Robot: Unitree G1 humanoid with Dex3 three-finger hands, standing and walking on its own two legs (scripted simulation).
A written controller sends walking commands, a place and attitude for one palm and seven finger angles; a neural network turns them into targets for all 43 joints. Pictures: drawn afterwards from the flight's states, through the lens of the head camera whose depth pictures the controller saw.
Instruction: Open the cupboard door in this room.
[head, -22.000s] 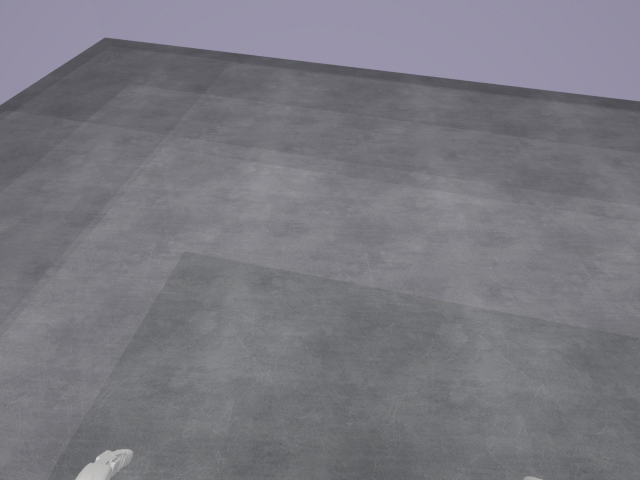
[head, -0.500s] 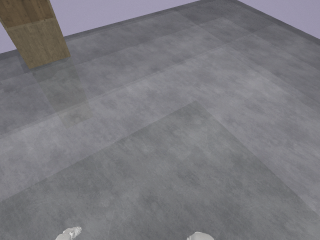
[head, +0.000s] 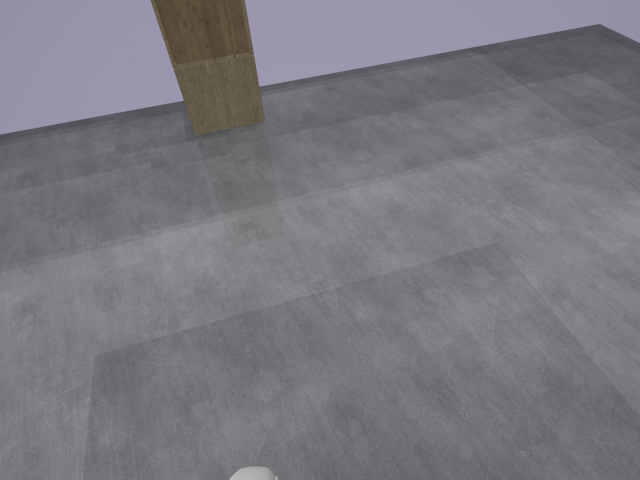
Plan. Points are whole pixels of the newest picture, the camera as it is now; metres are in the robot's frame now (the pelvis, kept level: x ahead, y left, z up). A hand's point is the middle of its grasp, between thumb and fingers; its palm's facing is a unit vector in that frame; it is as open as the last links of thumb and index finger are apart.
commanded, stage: turn or walk to find it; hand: left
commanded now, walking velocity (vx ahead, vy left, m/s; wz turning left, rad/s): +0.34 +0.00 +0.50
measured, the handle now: out of the picture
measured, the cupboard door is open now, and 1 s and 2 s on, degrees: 0 0 0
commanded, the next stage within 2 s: stand and wait in 1.76 s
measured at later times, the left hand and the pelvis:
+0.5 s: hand out of the picture +0.14 +0.32 -0.18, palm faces +0.22 -0.96 -0.16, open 7.4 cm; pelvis +0.12 +0.12 +0.00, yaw +11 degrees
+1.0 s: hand (166, 359) +0.33 +0.31 -0.17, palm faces +0.30 -0.92 -0.24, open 7.2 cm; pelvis +0.36 +0.12 -0.01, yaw +15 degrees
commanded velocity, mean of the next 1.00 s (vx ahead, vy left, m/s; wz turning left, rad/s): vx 0.37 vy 0.00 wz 0.19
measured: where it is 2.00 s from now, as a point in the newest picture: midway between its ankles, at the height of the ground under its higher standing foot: (273, 317)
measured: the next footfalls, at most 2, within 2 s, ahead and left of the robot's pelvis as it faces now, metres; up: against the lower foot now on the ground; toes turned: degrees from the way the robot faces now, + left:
left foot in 0.20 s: +0.07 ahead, +0.18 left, +0.00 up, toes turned +15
right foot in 0.76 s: +0.43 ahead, +0.05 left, +0.00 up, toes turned +6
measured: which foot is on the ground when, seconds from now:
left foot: up 0.00-0.18, down 0.20-0.78, up 0.80-1.00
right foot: down 0.00-0.20, up 0.22-0.74, down 0.76-1.00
